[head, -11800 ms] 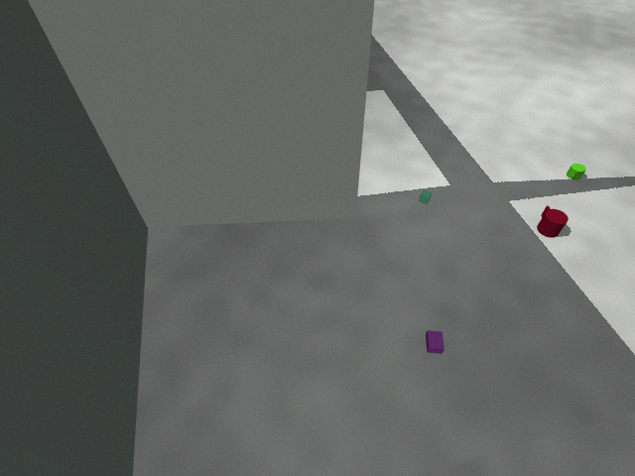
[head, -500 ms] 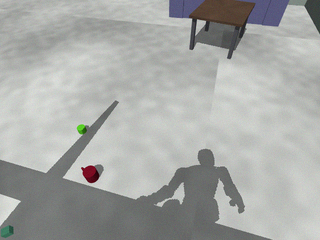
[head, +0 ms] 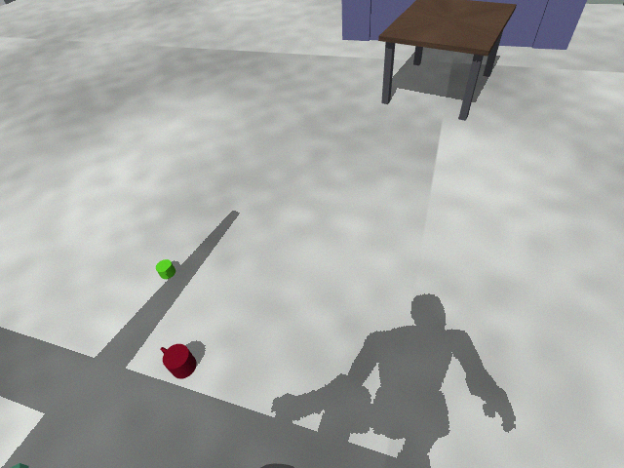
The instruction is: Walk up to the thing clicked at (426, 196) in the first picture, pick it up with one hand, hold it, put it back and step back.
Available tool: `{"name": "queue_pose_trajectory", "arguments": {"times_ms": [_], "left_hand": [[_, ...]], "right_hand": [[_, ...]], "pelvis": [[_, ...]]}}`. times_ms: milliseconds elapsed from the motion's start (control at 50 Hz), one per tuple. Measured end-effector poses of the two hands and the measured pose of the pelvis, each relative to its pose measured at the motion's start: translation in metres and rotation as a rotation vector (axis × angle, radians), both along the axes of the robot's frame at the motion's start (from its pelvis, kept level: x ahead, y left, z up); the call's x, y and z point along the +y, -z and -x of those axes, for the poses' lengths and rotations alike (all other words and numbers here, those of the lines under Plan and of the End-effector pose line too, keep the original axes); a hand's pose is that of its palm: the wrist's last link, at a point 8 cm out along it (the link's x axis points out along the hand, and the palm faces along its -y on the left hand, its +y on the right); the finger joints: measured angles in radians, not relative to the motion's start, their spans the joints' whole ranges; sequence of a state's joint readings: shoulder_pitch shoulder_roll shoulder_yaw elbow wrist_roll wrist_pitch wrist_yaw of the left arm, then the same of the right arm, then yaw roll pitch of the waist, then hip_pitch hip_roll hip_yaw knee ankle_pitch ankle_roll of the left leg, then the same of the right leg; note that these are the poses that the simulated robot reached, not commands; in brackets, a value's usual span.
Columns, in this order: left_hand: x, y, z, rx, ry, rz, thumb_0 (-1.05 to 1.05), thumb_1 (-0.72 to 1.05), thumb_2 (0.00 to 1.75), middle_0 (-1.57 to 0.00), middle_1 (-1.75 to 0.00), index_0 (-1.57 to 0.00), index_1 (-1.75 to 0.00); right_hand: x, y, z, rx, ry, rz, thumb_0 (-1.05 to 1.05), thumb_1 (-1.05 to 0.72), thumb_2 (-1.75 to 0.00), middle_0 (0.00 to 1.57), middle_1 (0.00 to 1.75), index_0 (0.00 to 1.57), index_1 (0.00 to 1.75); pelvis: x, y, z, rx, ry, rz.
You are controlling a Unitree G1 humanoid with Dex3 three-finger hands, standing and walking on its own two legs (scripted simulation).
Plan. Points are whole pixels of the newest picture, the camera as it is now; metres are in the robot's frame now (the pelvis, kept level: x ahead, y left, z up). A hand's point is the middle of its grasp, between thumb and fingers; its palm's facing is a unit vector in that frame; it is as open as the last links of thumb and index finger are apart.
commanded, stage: walk up
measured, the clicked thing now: out of the picture +0.25 +0.96 -0.75
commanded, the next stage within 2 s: none
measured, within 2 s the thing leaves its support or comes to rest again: neither
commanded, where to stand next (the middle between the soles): +0.73 +0.04 m, yaw +0 degrees
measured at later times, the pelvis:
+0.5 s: pelvis +0.21 +0.03 +0.00, yaw +0 degrees
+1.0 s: pelvis +0.41 +0.02 -0.01, yaw +7 degrees
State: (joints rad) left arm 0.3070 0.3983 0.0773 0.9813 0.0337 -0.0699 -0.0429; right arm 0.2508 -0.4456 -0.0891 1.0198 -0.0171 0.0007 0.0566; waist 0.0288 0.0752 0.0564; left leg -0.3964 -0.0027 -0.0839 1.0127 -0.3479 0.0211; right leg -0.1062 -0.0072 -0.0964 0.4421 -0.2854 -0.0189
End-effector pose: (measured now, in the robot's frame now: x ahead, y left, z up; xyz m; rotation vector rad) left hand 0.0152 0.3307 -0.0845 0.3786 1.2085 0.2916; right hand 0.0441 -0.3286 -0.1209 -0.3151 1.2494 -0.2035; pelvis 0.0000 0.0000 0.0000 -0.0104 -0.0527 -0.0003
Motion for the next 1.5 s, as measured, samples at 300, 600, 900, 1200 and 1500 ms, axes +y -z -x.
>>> {"name": "queue_pose_trajectory", "arguments": {"times_ms": [300, 600, 900, 1200, 1500], "left_hand": [[0.010, 0.051, -0.101, 0.057, -0.043, 0.082, 0.01, 0.90, 0.90, -0.21, -0.30, -0.20, -0.30], [0.006, 0.012, -0.302, -0.071, 0.135, 0.059, 0.01, 0.91, 0.90, -0.21, -0.30, -0.20, -0.30], [-0.003, 0.002, -0.376, -0.063, 0.049, 0.019, 0.01, 0.90, 0.90, -0.21, -0.30, -0.20, -0.30], [0.035, 0.045, -0.506, -0.176, -0.067, 0.103, 0.01, 0.91, 0.90, -0.20, -0.30, -0.20, -0.30], [0.002, 0.030, -0.561, -0.186, -0.229, 0.014, 0.01, 0.91, 0.90, -0.21, -0.30, -0.20, -0.30]], "right_hand": [[0.052, -0.007, -0.213, -0.171, -0.173, 0.002, 0.00, -0.90, -0.90, 0.20, 0.30, 0.20, 0.30], [0.030, -0.017, -0.268, -0.170, -0.055, 0.001, 0.00, -0.90, -0.90, 0.21, 0.30, 0.21, 0.30], [0.020, -0.003, -0.395, -0.088, -0.106, -0.031, 0.01, -0.90, -0.90, 0.20, 0.30, 0.20, 0.30], [0.056, -0.033, -0.531, -0.102, -0.236, 0.104, 0.00, -0.90, -0.90, 0.21, 0.30, 0.20, 0.30], [0.024, -0.006, -0.692, -0.075, -0.422, 0.111, 0.00, -0.90, -0.90, 0.21, 0.30, 0.21, 0.30]], "pelvis": [[0.024, 0.024, -0.128, 0.001, -0.042, -0.006], [0.017, 0.007, -0.251, 0.004, 0.005, -0.033], [0.006, 0.006, -0.369, 0.011, -0.029, 0.001], [0.039, 0.019, -0.484, 0.009, -0.232, -0.019], [-0.004, 0.029, -0.595, 0.021, -0.386, -0.005]]}}
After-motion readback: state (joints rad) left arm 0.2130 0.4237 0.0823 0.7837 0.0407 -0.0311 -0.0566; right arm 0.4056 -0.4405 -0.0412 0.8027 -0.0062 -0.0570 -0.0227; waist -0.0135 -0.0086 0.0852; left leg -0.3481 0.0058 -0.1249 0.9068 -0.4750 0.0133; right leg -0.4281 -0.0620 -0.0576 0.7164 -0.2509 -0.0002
